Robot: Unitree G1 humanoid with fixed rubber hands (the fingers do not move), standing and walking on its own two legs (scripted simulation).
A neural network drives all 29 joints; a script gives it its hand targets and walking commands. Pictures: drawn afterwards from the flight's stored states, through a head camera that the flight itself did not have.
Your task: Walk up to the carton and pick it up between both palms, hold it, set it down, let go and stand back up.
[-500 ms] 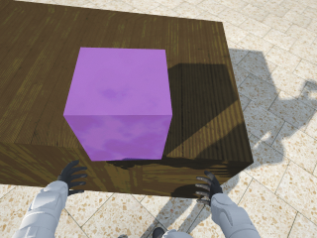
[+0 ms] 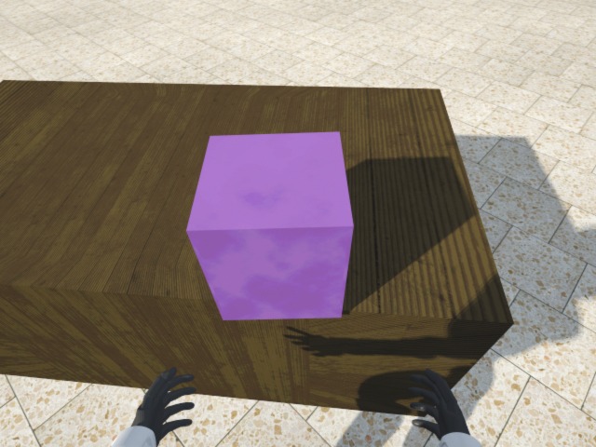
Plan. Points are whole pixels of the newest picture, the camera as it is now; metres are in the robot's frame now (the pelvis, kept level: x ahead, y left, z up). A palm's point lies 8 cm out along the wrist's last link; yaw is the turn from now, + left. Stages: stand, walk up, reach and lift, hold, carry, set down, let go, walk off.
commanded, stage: reach and lift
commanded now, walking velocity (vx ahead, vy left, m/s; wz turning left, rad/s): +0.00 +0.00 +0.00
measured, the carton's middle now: (278, 230) +0.45 +0.03 +0.01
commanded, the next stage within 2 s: none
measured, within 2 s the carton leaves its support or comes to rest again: neither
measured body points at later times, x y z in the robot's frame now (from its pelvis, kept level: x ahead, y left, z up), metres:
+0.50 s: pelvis +0.04 +0.02 +0.01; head +0.04 +0.01 +0.46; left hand +0.24 +0.24 -0.05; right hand +0.21 -0.18 -0.05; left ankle +0.02 +0.11 -0.74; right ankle +0.05 -0.10 -0.74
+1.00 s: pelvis +0.05 +0.02 +0.00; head +0.05 +0.03 +0.45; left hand +0.28 +0.24 -0.02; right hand +0.25 -0.17 -0.02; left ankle +0.02 +0.11 -0.74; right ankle +0.05 -0.10 -0.74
